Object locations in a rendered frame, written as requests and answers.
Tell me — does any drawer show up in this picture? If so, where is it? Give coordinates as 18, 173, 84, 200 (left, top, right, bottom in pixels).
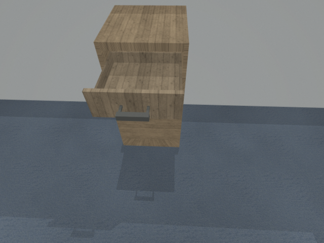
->
82, 52, 184, 119

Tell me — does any handle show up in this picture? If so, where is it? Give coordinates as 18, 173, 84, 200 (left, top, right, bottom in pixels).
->
115, 105, 150, 122

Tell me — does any cabinet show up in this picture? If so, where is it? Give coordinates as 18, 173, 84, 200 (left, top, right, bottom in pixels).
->
94, 5, 189, 147

